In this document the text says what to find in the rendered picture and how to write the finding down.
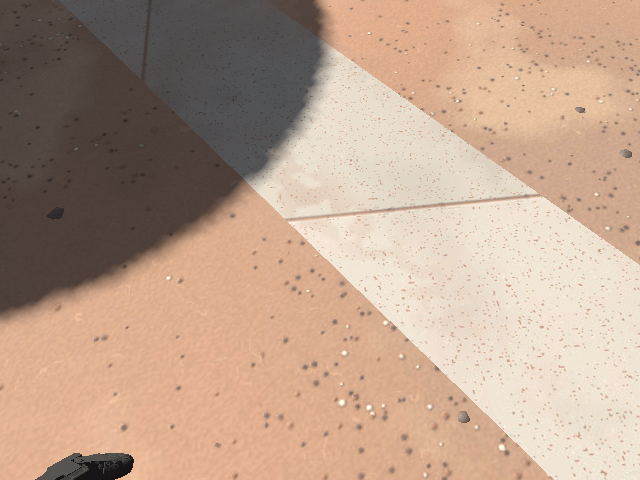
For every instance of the left robot hand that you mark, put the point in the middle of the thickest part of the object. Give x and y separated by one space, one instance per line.
108 466

